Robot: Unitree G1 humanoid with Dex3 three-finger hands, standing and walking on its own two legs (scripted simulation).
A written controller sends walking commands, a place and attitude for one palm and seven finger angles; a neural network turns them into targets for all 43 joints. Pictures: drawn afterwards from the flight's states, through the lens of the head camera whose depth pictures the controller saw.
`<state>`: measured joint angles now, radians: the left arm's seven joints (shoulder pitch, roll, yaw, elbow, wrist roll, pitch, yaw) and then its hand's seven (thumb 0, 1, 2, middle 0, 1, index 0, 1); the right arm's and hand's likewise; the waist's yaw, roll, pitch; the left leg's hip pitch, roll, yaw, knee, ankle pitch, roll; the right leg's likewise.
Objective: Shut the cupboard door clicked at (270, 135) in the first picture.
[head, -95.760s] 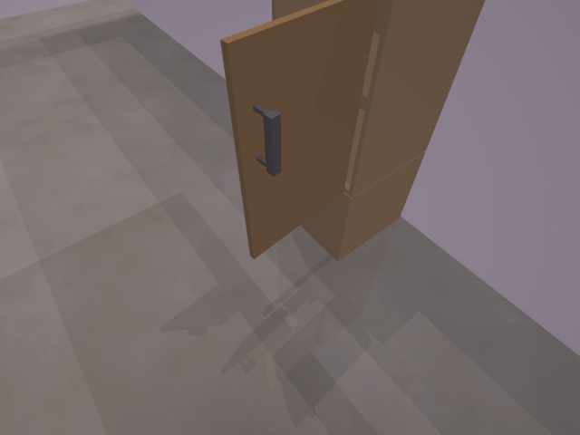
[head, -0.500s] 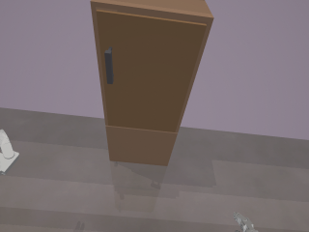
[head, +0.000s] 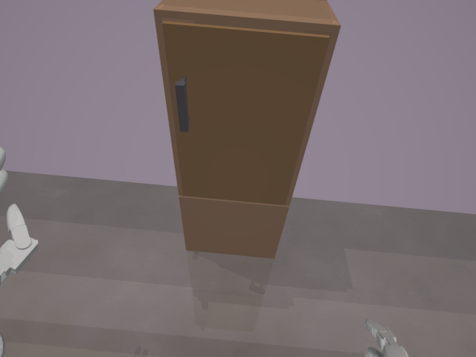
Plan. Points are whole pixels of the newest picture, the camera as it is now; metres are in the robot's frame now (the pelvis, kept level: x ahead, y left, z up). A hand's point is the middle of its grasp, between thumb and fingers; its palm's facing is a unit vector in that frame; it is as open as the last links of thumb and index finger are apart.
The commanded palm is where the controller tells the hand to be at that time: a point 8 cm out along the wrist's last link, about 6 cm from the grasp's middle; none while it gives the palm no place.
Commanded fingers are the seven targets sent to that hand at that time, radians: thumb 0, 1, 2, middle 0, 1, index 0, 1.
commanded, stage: stop stepping back and stand still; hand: left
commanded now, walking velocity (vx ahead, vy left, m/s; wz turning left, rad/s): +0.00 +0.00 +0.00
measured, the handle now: (184, 104) +0.70 +0.18 +0.07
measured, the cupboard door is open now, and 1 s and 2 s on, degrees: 0 0 0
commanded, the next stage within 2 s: let the arm hang, fingers relaxed in 0.20 s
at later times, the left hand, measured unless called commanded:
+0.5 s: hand out of the picture +0.12 +0.24 -0.10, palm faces +0.03 -0.94 -0.34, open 7.4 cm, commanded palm none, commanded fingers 0.00 0.90 0.90 -0.20 -0.30 -0.20 -0.30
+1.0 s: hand out of the picture -0.12 +0.19 -0.16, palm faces +0.08 -0.98 -0.20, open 7.4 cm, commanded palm none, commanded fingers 0.00 0.90 0.90 -0.20 -0.30 -0.20 -0.30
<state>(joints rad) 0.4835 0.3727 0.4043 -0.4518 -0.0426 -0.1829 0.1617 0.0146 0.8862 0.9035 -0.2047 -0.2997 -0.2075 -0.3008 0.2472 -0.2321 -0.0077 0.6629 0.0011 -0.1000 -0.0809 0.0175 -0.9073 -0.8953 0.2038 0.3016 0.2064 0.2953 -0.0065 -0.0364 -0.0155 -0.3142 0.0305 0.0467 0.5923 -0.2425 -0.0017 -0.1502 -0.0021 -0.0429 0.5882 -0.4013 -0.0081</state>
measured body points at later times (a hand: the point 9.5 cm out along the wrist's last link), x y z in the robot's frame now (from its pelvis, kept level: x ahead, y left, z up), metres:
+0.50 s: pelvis -0.02 +0.01 +0.00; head -0.03 +0.00 +0.45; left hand +0.11 +0.29 -0.08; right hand +0.12 -0.25 -0.12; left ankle +0.05 +0.12 -0.73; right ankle -0.05 -0.11 -0.73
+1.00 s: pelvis -0.03 +0.02 +0.01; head -0.02 +0.02 +0.46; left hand -0.12 +0.24 -0.14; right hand -0.04 -0.19 -0.15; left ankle +0.05 +0.12 -0.73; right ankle -0.05 -0.11 -0.73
